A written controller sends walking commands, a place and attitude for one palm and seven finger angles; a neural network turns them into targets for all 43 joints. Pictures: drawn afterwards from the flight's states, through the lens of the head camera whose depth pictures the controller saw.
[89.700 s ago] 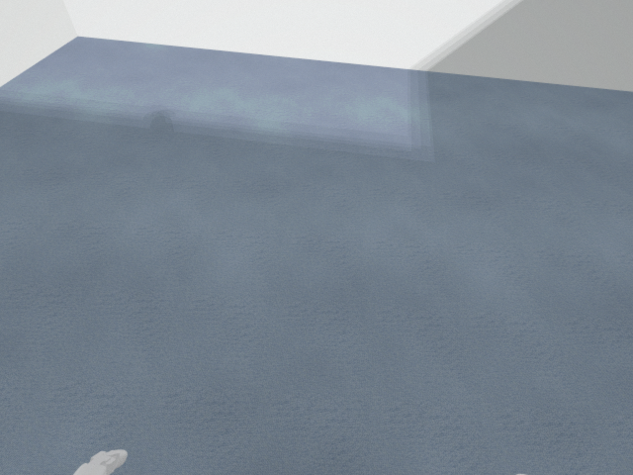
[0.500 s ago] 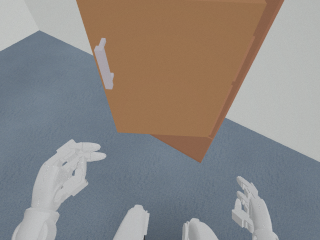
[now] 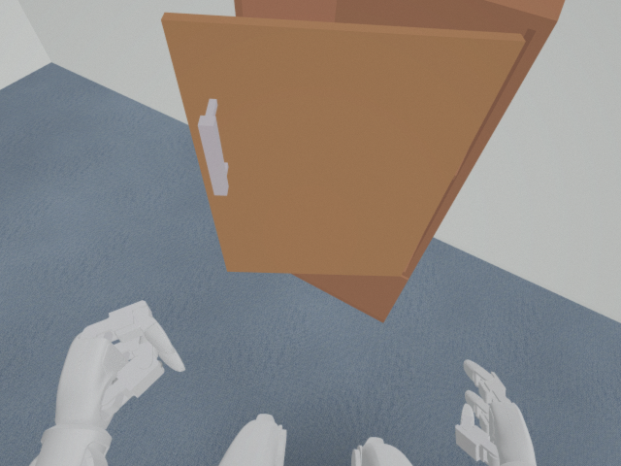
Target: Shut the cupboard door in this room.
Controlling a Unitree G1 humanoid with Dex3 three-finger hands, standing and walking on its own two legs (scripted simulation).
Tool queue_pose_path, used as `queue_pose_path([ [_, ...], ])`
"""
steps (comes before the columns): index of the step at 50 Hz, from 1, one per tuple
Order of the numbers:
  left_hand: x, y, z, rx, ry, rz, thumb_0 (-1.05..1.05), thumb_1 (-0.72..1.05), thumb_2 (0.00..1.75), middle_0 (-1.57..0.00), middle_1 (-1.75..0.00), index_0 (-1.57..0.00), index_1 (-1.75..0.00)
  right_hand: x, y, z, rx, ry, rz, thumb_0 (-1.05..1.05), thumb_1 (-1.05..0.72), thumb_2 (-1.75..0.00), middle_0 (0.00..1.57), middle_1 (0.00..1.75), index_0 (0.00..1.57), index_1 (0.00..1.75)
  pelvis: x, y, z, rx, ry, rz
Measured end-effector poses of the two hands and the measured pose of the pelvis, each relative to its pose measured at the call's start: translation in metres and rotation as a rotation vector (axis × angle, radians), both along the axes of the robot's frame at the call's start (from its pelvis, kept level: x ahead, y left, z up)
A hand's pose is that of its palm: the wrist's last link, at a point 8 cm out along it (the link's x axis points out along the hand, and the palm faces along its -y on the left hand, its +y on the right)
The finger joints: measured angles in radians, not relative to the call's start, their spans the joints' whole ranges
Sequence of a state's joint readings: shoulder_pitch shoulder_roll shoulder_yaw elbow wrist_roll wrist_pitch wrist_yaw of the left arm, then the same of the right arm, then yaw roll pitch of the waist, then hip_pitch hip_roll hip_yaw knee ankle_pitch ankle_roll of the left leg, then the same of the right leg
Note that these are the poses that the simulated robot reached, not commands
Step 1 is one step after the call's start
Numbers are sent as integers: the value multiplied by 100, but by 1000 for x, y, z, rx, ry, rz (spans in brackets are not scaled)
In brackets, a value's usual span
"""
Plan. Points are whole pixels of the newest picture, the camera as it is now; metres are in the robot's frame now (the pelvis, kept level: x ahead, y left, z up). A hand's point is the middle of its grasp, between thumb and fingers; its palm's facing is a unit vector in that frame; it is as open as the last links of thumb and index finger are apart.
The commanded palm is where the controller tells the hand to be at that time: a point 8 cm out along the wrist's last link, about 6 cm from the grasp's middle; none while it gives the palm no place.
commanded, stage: raise the hand and make a fist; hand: left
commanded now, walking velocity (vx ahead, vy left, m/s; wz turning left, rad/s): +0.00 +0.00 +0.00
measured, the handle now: (216, 149) +0.52 +0.19 +0.07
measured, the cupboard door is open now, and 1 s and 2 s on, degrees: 29 29 29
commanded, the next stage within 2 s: bring the fist close to the handle in 0.76 s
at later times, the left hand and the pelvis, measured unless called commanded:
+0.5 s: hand (167, 344) +0.23 +0.18 +0.07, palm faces +0.06 -1.00 -0.03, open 3.1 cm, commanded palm +0.20 +0.23 +0.07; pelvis +0.01 -0.01 +0.01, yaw +1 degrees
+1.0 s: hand (183, 333) +0.24 +0.16 +0.07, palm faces +0.11 -0.99 -0.06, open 3.1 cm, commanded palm +0.23 +0.21 +0.07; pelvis +0.01 -0.04 +0.01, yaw +1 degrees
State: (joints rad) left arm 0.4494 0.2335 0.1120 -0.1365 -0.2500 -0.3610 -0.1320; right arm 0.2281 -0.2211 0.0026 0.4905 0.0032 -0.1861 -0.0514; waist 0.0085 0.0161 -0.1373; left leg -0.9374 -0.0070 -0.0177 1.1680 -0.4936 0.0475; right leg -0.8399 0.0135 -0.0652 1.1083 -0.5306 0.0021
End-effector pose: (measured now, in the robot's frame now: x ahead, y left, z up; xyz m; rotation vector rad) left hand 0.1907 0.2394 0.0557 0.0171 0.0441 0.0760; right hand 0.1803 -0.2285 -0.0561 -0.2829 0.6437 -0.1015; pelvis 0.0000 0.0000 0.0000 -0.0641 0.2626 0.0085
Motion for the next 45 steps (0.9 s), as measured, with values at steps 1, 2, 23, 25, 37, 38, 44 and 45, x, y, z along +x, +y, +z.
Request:
queue_pose_path([
  [1,0,4,7,8,-23,22,2,90,90,-110,-129,-111,-128,3,4,3,6,-10,10,2,-90,-90,20,30,20,30,1,0,2,-1,-3,2],
  [2,0,7,13,15,-46,41,2,90,90,-112,-131,-112,-130,6,7,6,12,-19,22,2,-90,-90,20,30,20,30,2,1,3,-2,-6,4],
  [23,17,-1,27,28,-55,17,1,91,90,-129,-149,-130,-149,-11,-7,2,30,53,29,2,-90,-90,20,30,21,30,6,-11,12,7,-34,15],
  [25,18,-10,18,10,-3,-15,1,91,90,-129,-150,-130,-149,-14,-13,1,30,60,15,2,-90,-90,20,30,21,30,6,-14,13,11,-33,12],
  [37,18,-20,29,41,-88,38,1,90,90,-129,-150,-130,-149,-11,-33,-4,29,52,7,2,-90,-90,20,30,20,30,8,-29,10,29,-29,5],
  [38,18,-22,28,37,-82,32,1,90,90,-129,-150,-130,-150,-9,-33,-5,34,51,9,2,-90,-90,20,30,20,30,8,-30,9,30,-28,6],
  [44,15,-38,13,8,21,-31,1,91,90,-129,-150,-130,-150,-4,-35,-3,50,39,1,2,-90,-90,20,30,21,30,9,-33,11,38,-31,3],
  [45,14,-39,13,10,22,-30,1,90,90,-129,-150,-130,-150,-3,-35,-2,49,36,0,2,-90,-90,20,30,21,30,9,-34,11,39,-31,2],
])
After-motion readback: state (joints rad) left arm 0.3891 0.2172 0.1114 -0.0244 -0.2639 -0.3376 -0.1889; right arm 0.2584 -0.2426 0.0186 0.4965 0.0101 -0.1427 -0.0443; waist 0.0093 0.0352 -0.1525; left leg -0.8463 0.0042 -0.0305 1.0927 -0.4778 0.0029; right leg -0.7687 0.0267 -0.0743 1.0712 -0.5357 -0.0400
